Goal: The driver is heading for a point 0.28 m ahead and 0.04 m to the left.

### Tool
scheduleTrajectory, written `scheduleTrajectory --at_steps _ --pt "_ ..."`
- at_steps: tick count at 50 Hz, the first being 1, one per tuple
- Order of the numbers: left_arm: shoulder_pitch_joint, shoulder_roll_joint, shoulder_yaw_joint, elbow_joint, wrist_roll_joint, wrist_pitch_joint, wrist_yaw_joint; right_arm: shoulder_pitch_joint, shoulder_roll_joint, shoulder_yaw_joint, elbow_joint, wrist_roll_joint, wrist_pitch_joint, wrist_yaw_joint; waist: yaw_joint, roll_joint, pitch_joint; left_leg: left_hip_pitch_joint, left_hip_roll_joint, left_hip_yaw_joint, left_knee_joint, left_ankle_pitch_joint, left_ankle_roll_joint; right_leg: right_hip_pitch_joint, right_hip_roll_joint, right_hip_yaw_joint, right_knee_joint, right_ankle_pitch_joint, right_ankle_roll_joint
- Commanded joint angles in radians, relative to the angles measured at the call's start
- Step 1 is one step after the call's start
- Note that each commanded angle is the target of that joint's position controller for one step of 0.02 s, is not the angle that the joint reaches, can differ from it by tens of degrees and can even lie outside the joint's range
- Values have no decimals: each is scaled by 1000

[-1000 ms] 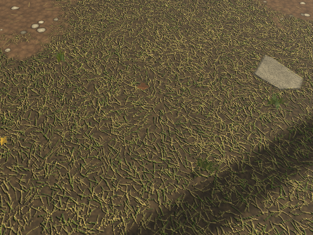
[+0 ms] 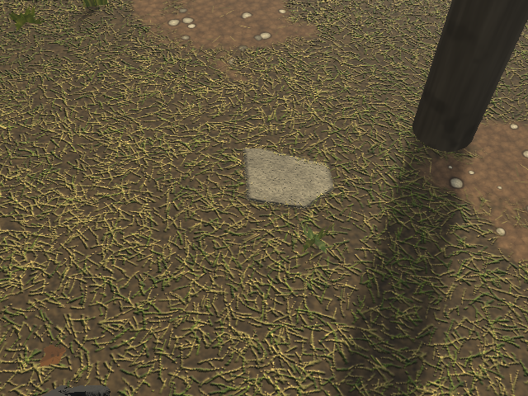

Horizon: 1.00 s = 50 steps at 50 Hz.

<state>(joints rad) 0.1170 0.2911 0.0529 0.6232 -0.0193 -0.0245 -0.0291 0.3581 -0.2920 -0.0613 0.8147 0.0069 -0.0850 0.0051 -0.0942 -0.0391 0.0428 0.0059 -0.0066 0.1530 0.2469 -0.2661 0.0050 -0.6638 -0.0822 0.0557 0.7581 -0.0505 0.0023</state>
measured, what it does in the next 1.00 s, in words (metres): walks ahead: right foot, then left foot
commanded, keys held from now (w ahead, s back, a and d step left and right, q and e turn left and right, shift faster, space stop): w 0.08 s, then no key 0.92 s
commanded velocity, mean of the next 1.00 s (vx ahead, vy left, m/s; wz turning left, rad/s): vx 0.16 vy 0.00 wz -0.08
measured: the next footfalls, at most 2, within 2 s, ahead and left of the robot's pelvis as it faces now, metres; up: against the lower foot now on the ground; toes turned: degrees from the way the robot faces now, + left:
right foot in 0.14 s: +0.25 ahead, -0.14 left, +0.00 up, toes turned -3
left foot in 0.54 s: +0.33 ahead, +0.09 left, +0.00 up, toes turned -2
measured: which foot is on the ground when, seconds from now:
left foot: down 0.00-0.14, up 0.16-0.52, down 0.54-1.00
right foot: up 0.00-0.12, down 0.14-1.00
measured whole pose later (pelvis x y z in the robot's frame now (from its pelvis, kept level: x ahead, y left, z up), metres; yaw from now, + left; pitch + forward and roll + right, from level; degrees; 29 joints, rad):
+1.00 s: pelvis +0.26 -0.03 +0.00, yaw -2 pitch -2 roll +0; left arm 0.18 0.26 0.03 1.01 0.00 0.02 0.03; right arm 0.11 -0.25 -0.03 0.95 0.00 0.00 -0.02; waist 0.01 0.01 0.04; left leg -0.24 0.00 0.00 0.49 -0.22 0.00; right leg -0.11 0.01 -0.02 0.46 -0.33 -0.01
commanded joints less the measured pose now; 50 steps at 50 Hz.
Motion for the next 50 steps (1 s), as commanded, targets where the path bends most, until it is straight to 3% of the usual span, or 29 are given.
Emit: scheduleTrajectory --at_steps 1,3,4,5,6,7,8,9,10,11,12,13,16,18,23,26,27,28,29,30,31,34,39,50 --pt "-123 26 -4 -102 -4 -26 -18 -8 -182 -41 -31 20 -4 0 10 95 52 -21 275 -120 -104 316 168 37 17 -44 -123 19 -26" --pt "-137 46 3 -113 0 -28 -24 7 -197 -45 -9 30 9 0 28 108 47 46 299 -117 -58 437 158 63 36 -64 -173 -63 -56" --pt "-111 65 11 -111 4 -29 -24 3 -210 -47 -3 32 15 -2 55 124 20 66 299 -104 -1 593 147 128 60 -84 -196 -100 -76" --pt "-17 93 28 -86 13 -30 -20 -13 -216 -46 1 32 23 -5 120 130 -41 60 272 -70 131 793 120 276 97 -110 -245 -73 -100" --pt "126 139 52 -41 21 -30 -11 -11 -199 -37 1 28 26 -11 190 117 -134 -12 224 -29 316 867 81 505 124 -121 -289 39 -126" --pt "276 214 72 -12 33 -23 7 -12 -150 -14 -34 -6 18 -16 239 20 -274 -246 167 -19 606 529 28 829 -39 70 -219 326 -175" --pt "252 291 71 -18 48 -20 13 122 -33 30 -50 -23 2 -1 138 -237 -435 -586 -9 -88 963 -357 -45 1103 -338 537 -271 495 -377" --pt "266 202 55 -24 35 -19 10 69 -149 1 -11 4 -5 2 206 -93 -498 -597 11 -255 1070 -393 -48 1051 -325 536 -303 548 -386" --pt "204 166 39 -14 30 -24 8 -19 -168 -7 -42 30 -6 4 188 -84 -335 -668 55 -237 1072 -346 -42 940 -279 343 -301 662 -348" --pt "154 133 31 -2 18 -29 7 -56 -144 -1 -43 22 -5 -4 157 -24 -240 -676 91 -213 1000 -279 -41 818 -218 250 -325 636 -302" --pt "103 107 24 0 14 -31 6 -74 -137 -3 -41 6 3 -12 127 -4 -179 -649 112 -203 940 -219 -48 707 -184 201 -365 592 -276" --pt "69 95 19 1 21 -32 6 -54 -129 -4 -34 2 17 -14 91 -17 -159 -562 124 -205 906 -173 -53 601 -160 159 -410 583 -264" --pt "8 84 17 28 36 -49 7 -1 -70 7 -15 -6 52 -23 34 -31 -154 -413 111 -192 754 -76 -82 444 -132 59 -469 624 -273" --pt "-13 94 19 52 39 -48 16 -45 -54 14 -24 -15 58 -29 38 -49 -144 -371 104 -186 606 5 -83 413 -106 8 -472 605 -255" --pt "29 107 16 126 37 -27 23 -153 -80 10 -42 -11 70 -25 83 -48 -133 -313 88 -195 421 120 -61 438 -120 32 -471 389 -235" --pt "11 84 2 155 20 -17 22 -155 -83 4 -40 -24 71 -23 55 -30 -105 -202 69 -181 228 202 -19 411 -88 50 -412 140 -183" --pt "50 56 -8 171 23 -19 22 -166 -109 0 -46 -33 68 -27 65 13 -99 -143 107 -226 159 374 0 395 -42 43 -378 28 -130" --pt "123 47 -11 186 46 -23 21 -186 -165 -10 -61 -32 69 -34 121 109 -114 -80 179 -288 182 554 31 364 30 8 -326 -124 -81" --pt "199 29 -14 208 44 -20 27 -229 -155 -7 -55 -25 76 -35 172 212 -129 -109 204 -312 191 466 93 373 76 -30 -345 -249 -46" --pt "148 51 -15 212 44 -8 35 -260 -94 3 -61 -16 79 -26 138 184 -107 -177 165 -298 174 305 85 425 75 -41 -360 -230 -28" --pt "101 75 -9 210 37 4 42 -263 -68 9 -57 -17 79 -19 115 150 -82 -204 132 -276 169 244 59 426 73 -40 -355 -206 -29" --pt "87 79 -6 225 34 29 51 -241 -82 8 -25 -17 63 -10 105 120 -84 -185 102 -243 193 314 31 449 54 -23 -355 -109 -40" --pt "82 76 -3 274 24 30 55 -244 -80 8 19 -12 60 -18 98 75 -109 -144 90 -227 221 427 39 492 45 -23 -343 17 -35" --pt "81 70 -4 372 24 36 63 -274 -72 5 104 -11 81 -30 101 39 -65 -148 62 -204 202 337 35 495 42 -32 -368 -24 -29"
